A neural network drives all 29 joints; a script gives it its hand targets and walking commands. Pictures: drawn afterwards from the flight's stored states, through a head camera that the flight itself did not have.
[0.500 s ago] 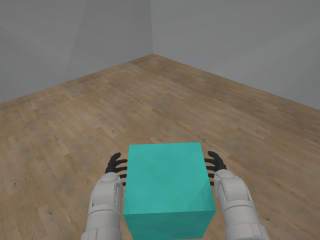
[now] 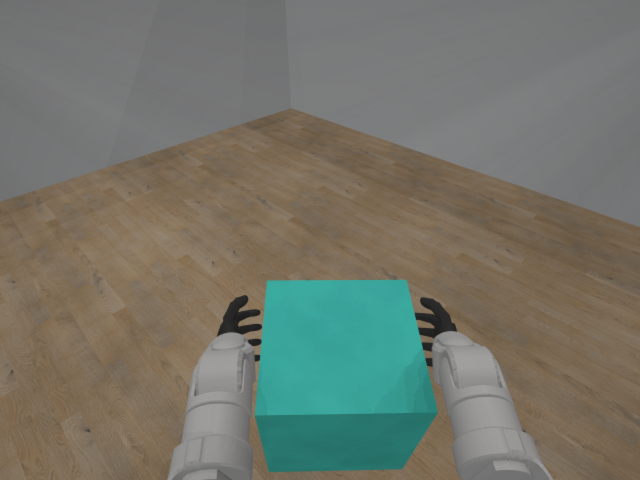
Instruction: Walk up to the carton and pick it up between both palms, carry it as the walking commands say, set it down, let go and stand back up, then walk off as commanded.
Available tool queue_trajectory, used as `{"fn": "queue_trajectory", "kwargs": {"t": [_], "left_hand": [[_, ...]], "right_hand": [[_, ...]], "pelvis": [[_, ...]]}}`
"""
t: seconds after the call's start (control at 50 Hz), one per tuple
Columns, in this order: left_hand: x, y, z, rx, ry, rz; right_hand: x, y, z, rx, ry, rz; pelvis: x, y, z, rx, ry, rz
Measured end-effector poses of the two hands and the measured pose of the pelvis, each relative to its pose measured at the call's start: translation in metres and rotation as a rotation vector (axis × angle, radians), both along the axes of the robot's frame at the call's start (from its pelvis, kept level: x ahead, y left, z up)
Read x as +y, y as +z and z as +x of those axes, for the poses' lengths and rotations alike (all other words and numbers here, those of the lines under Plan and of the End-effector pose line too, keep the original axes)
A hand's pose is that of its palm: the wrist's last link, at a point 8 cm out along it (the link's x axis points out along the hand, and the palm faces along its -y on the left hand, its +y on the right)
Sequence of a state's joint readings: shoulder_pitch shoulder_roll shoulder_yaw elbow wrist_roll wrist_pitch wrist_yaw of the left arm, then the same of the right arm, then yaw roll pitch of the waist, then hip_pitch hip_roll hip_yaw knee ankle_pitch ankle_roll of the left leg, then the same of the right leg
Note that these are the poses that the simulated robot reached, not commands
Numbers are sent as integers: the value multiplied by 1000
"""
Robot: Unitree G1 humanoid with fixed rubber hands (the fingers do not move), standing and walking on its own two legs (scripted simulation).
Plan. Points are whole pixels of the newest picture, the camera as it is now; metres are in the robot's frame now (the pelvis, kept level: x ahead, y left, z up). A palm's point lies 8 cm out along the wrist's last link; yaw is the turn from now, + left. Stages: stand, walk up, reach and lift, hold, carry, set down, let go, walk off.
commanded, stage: reach and lift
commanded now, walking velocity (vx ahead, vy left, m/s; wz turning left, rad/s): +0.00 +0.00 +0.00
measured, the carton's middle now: (336, 377) +0.31 +0.00 -0.03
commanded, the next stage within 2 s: hold in 0.58 s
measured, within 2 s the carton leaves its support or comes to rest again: neither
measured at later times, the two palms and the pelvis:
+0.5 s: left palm (233, 350) +0.29 +0.14 +0.05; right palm (450, 359) +0.28 -0.15 +0.04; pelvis +0.01 +0.00 +0.00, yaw -1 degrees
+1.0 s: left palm (230, 360) +0.28 +0.14 +0.05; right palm (449, 363) +0.27 -0.14 +0.04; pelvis +0.00 +0.00 +0.00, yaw +0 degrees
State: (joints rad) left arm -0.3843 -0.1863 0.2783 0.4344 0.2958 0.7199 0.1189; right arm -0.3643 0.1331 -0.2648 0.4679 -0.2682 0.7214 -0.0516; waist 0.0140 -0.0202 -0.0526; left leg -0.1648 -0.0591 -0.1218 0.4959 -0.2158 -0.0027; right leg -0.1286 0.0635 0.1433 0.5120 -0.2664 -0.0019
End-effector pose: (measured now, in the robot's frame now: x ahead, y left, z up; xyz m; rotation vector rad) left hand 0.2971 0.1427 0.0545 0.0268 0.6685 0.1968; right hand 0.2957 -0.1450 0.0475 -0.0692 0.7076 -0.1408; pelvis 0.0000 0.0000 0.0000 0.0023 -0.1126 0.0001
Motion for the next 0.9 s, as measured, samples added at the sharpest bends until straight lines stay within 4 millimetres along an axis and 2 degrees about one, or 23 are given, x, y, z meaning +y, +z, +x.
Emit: {"fn": "queue_trajectory", "kwargs": {"t": [0.3,0.54,0.9], "left_hand": [[3,-2,-1,3,-46,28],[-3,-1,-4,1,-52,37],[0,-4,-19,6,-22,26]], "right_hand": [[3,-1,-11,-6,-28,3],[-2,-2,-16,-8,-33,-13],[-1,-3,-22,-4,13,-1]], "pelvis": [[7,2,9,-17,-8,0],[2,2,10,-20,-10,4],[-4,1,3,-34,1,3]]}}
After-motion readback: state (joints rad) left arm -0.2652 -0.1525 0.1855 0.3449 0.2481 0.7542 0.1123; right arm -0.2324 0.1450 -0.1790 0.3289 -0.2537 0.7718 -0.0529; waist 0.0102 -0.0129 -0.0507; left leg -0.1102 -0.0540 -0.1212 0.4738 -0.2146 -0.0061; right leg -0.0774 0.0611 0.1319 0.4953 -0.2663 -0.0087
